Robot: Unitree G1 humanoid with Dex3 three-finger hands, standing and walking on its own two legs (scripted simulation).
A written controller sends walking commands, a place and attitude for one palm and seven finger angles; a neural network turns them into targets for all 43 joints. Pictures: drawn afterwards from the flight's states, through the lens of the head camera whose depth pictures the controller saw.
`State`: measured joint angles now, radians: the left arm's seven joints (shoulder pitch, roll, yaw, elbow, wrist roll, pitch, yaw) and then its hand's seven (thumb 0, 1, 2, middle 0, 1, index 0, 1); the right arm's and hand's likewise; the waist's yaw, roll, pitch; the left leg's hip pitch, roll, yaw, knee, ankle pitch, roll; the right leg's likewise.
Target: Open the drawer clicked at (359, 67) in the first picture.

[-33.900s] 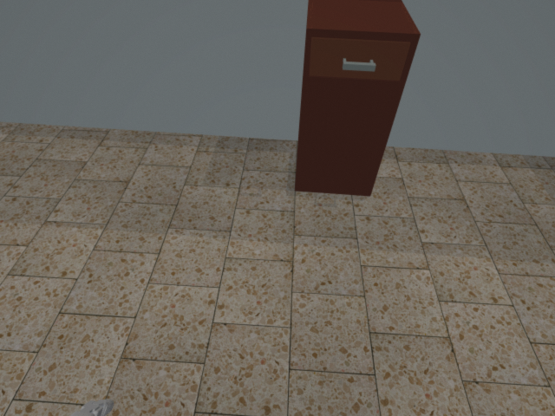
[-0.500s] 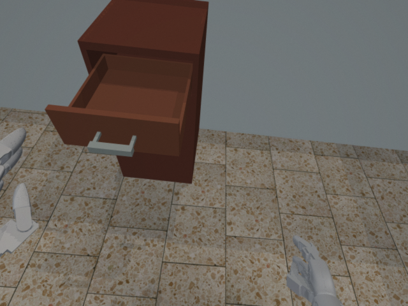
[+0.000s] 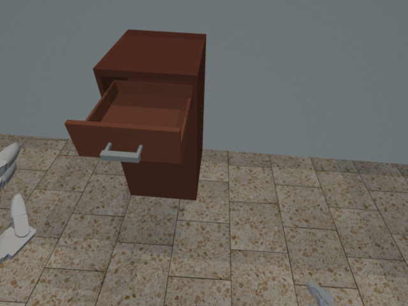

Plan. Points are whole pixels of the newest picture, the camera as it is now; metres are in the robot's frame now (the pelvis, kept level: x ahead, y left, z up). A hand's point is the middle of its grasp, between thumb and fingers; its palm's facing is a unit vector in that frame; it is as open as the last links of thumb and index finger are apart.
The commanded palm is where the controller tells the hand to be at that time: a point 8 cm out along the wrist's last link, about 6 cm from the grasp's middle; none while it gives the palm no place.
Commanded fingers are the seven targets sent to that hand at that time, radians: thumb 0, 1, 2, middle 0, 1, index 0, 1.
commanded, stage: stop stepping back and stand still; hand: left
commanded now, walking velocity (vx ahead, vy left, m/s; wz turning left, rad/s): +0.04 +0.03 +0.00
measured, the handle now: (122, 151) +0.57 +0.27 -0.06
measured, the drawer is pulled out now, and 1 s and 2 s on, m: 0.30 0.30 0.30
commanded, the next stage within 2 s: let the arm hang, fingers relaxed in 0.22 s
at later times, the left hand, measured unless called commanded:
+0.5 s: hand (90, 291) +0.18 +0.24 -0.08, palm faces +0.09 -0.92 -0.38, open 7.4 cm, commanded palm none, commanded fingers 0.00 0.90 0.90 -0.20 -0.30 -0.20 -0.30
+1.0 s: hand out of the picture -0.02 +0.22 -0.16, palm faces +0.04 -0.96 -0.28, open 7.3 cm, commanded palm none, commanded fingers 0.00 0.90 0.90 -0.20 -0.30 -0.20 -0.30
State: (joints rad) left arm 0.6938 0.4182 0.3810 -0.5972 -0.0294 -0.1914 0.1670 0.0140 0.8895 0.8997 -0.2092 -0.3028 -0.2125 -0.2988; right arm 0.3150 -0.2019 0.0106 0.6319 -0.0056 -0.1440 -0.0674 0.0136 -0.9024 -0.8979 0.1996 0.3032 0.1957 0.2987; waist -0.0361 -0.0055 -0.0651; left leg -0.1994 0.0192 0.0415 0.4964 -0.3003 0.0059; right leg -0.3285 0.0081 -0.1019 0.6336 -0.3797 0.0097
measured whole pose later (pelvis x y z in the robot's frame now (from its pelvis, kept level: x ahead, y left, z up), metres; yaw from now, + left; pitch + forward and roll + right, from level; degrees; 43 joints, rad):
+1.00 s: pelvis -0.01 +0.00 +0.01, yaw +2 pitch -2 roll +0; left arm 0.28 0.24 0.00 1.10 0.01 0.02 0.02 0.01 0.92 0.90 -0.20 -0.30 -0.20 -0.30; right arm 0.26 -0.20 0.00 1.07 -0.02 0.01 -0.02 0.01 -0.91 -0.90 0.20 0.30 0.20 0.30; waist 0.01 0.04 0.06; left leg -0.18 -0.01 0.01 0.41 -0.20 0.02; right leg -0.17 0.01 -0.01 0.39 -0.19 -0.01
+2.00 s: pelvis +0.01 -0.01 +0.01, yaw +1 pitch -1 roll +0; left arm 0.16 0.26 0.02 1.13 0.01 -0.01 0.01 0.00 0.91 0.90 -0.20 -0.30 -0.20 -0.30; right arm 0.16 -0.26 -0.02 1.11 -0.02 -0.01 -0.01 0.00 -0.91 -0.90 0.20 0.30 0.20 0.30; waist 0.00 0.03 0.07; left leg -0.13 0.01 0.02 0.34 -0.19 0.00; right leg -0.13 0.03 0.00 0.34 -0.18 -0.03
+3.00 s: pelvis +0.03 -0.02 +0.01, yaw +1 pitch -1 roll +0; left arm 0.09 0.32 0.02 1.12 0.00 -0.02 0.00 0.00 0.91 0.90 -0.20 -0.30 -0.20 -0.30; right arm 0.11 -0.33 -0.01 1.11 -0.01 0.00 -0.01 0.01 -0.90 -0.90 0.20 0.30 0.20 0.30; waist -0.01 0.01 0.07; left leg -0.08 0.02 0.02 0.30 -0.20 -0.02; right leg -0.09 0.04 0.00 0.29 -0.18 -0.04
